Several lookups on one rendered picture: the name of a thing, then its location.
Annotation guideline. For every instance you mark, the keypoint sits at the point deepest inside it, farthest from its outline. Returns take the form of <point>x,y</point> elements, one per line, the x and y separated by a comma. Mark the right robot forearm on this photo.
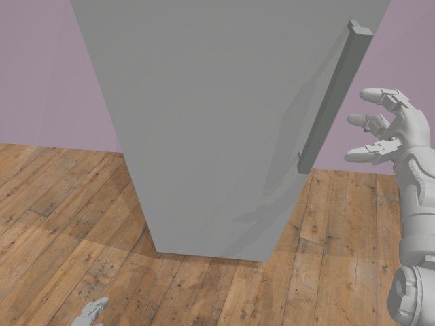
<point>415,177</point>

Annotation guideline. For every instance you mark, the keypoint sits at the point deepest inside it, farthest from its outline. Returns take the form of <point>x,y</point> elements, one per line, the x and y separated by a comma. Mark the robot right upper arm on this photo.
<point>411,299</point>

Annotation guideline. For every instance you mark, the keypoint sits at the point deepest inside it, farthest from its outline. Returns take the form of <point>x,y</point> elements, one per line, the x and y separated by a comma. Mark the robot right hand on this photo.
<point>409,128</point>

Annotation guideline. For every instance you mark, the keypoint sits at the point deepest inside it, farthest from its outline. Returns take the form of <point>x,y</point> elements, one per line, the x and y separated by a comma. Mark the handle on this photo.
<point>353,52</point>

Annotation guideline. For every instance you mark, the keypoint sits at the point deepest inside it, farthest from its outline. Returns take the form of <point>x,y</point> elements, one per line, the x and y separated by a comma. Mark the fridge door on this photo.
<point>211,102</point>

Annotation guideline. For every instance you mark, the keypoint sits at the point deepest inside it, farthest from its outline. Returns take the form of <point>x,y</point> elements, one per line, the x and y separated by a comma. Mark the robot left hand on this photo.
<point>91,312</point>

